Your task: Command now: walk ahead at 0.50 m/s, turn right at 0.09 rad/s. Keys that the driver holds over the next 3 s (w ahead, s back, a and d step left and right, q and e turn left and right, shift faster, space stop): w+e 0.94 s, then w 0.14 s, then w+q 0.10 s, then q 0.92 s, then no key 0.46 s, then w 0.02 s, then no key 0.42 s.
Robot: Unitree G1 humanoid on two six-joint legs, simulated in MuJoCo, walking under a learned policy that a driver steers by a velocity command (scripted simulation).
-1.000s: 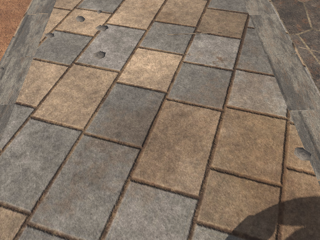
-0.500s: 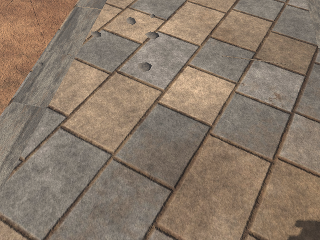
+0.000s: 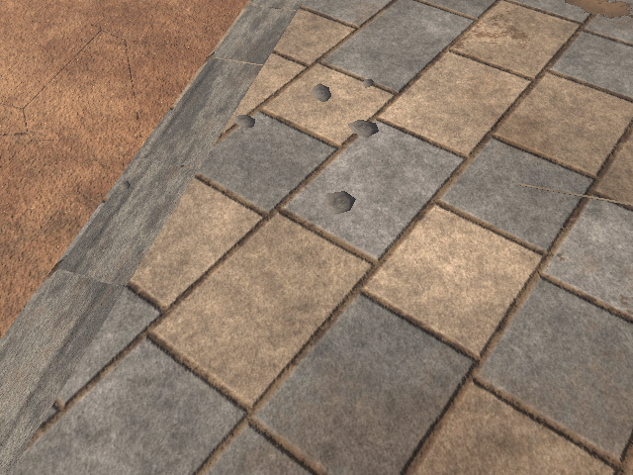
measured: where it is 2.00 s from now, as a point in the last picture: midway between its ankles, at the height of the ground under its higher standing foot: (467, 359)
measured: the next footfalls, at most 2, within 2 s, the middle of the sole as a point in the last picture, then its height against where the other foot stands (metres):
left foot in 0.34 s outside the picture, level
right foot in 0.86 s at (433, 463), level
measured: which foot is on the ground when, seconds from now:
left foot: up 0.00-0.32, down 0.34-0.88, up 0.90-1.00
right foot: down 0.00-0.34, up 0.36-0.84, down 0.86-1.00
